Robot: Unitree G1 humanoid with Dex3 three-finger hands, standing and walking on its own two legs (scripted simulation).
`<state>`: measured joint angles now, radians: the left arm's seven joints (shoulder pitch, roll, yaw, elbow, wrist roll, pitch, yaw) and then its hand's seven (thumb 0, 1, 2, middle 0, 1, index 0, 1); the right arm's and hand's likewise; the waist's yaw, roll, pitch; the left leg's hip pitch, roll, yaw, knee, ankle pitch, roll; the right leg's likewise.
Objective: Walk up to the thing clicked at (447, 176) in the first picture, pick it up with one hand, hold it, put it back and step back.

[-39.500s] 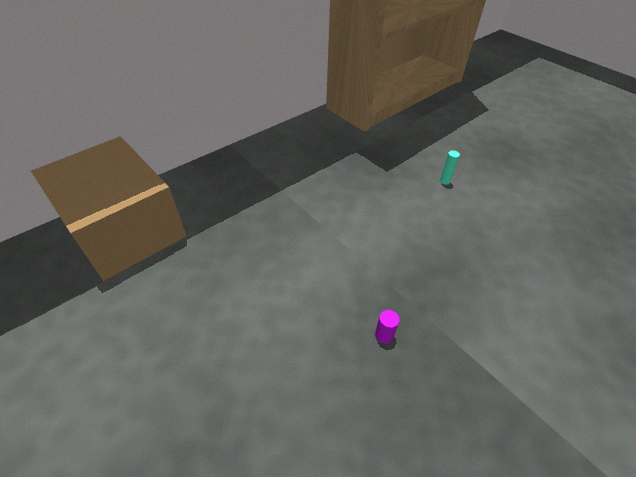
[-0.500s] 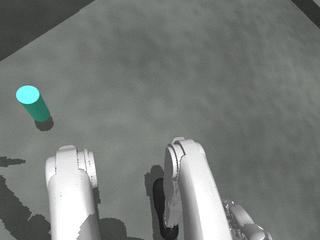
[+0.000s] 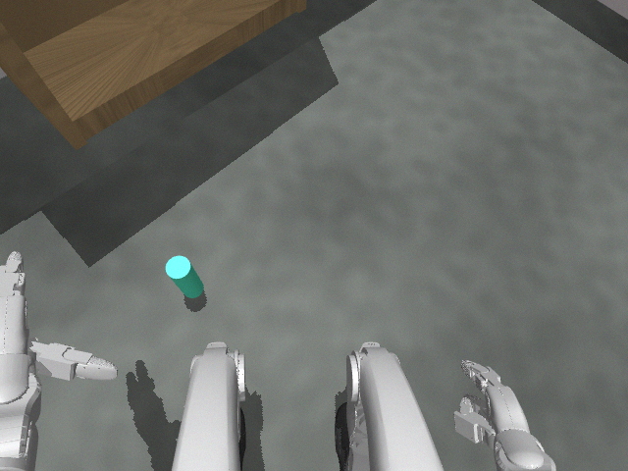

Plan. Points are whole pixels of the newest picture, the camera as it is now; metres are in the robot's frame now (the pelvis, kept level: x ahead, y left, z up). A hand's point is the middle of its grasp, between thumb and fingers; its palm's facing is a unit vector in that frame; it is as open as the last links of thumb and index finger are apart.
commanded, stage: home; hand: left
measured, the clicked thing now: (186, 278) +0.48 +0.26 -0.46
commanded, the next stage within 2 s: none
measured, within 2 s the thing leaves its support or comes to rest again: neither
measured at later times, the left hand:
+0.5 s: hand (45, 360) +0.24 +0.22 +0.11, palm faces +0.17 -0.93 -0.33, open 17.5 cm
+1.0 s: hand (40, 393) +0.22 +0.20 +0.13, palm faces +0.17 -0.94 -0.29, open 17.7 cm
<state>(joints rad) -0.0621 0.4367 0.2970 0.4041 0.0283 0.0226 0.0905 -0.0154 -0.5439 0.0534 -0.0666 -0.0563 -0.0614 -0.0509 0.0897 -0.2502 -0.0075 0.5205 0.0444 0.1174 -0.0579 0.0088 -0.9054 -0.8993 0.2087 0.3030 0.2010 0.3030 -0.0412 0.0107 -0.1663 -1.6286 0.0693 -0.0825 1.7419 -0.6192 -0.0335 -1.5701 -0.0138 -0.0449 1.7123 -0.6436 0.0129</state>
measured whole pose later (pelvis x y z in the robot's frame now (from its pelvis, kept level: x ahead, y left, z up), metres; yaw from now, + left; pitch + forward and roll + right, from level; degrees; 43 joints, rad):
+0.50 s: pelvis +0.06 +0.01 +0.17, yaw +3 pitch +12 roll -3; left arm 0.40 0.23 0.01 0.03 -0.02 0.25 0.19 -0.01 -0.55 0.05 -0.06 -0.05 -0.06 -0.05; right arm 0.30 -0.20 0.02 0.50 0.04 -0.02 -0.19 0.01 -0.90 -0.90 0.21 0.30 0.20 0.30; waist -0.04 0.04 -0.16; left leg -0.78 0.06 -0.03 1.08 -0.50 -0.02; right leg -0.72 -0.02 -0.05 1.01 -0.50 0.03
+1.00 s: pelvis +0.06 +0.01 +0.18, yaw +3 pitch +7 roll -2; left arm 0.46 0.21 -0.01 -0.02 -0.01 0.27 0.15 -0.01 -0.59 0.02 -0.05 -0.05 -0.05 -0.04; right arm 0.27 -0.20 0.02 0.50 0.01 -0.10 -0.18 0.01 -0.90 -0.90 0.21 0.30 0.20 0.30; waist -0.02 0.04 -0.11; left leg -0.64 0.06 -0.03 0.97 -0.46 -0.03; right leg -0.57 -0.03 -0.05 0.92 -0.47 0.03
